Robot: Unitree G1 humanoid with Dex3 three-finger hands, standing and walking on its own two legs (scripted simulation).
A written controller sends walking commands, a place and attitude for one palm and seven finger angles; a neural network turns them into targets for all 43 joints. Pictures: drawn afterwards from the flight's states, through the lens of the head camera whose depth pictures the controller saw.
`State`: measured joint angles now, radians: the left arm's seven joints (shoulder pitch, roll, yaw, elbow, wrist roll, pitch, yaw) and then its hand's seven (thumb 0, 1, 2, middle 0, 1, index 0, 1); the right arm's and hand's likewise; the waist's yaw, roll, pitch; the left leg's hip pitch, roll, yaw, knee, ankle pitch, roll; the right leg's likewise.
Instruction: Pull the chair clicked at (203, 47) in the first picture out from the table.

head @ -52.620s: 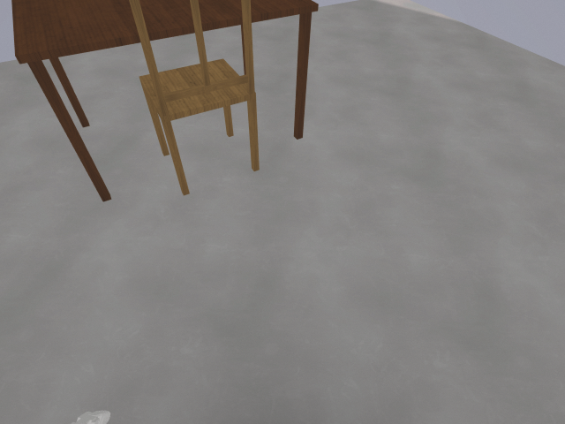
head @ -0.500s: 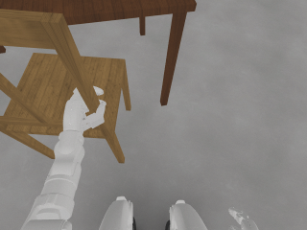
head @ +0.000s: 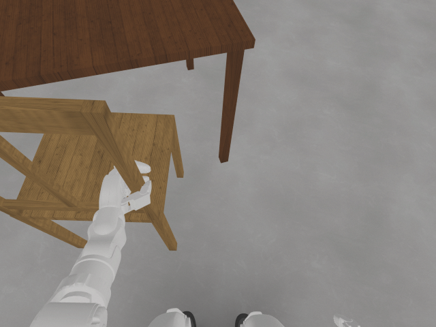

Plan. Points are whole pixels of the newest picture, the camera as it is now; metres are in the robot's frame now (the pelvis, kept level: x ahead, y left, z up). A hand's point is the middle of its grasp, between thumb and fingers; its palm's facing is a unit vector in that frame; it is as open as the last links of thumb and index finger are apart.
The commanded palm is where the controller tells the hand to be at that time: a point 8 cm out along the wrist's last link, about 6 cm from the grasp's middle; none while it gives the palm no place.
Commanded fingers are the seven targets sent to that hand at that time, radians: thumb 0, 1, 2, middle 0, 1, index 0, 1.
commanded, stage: step backward, pulling the chair out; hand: left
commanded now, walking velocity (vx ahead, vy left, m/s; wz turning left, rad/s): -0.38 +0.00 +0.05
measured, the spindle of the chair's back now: (37, 175) +0.40 +0.36 -0.05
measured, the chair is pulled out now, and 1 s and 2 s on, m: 0.17 0.27 0.36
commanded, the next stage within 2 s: none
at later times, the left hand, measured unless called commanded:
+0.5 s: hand (149, 234) +0.29 +0.13 -0.06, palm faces +0.06 -0.99 -0.12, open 5.9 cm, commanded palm +0.28 +0.18 -0.06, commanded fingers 0.00 0.90 0.90 -0.50 -1.45 -0.50 -1.45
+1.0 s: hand (150, 244) +0.27 +0.12 -0.06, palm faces +0.02 -0.99 -0.15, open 5.9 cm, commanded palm +0.26 +0.18 -0.06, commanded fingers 0.00 0.90 0.90 -0.50 -1.45 -0.50 -1.45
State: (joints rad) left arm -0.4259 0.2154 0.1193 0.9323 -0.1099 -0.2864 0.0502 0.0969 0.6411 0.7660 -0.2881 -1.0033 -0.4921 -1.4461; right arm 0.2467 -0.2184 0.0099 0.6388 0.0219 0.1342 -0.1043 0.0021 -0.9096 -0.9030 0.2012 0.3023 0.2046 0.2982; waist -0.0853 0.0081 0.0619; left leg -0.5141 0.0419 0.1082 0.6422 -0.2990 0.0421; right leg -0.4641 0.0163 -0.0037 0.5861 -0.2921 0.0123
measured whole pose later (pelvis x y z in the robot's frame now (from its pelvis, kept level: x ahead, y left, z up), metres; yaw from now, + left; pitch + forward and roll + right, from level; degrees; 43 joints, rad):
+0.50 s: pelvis -0.06 -0.01 +0.00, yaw +1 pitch +5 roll -1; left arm -0.45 0.18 0.03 1.05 -0.10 -0.26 0.07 0.12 0.61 0.77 -0.29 -1.04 -0.50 -1.45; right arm 0.24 -0.26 0.01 0.69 0.06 0.04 -0.15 0.00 -0.91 -0.90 0.20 0.30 0.20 0.30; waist -0.06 0.01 0.06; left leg -0.50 0.03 0.09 0.60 -0.19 0.04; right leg -0.47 0.01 -0.03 0.60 -0.22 0.00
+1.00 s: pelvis -0.08 -0.01 +0.00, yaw +0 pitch +2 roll -1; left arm -0.47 0.17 0.01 1.09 -0.07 -0.27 0.08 0.10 0.59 0.77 -0.30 -1.12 -0.50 -1.45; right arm 0.23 -0.22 0.03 0.76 0.02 -0.05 -0.13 0.01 -0.91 -0.90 0.20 0.30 0.21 0.30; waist -0.03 0.02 0.11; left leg -0.47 0.03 0.08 0.61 -0.17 0.05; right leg -0.41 0.00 0.00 0.68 -0.38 0.00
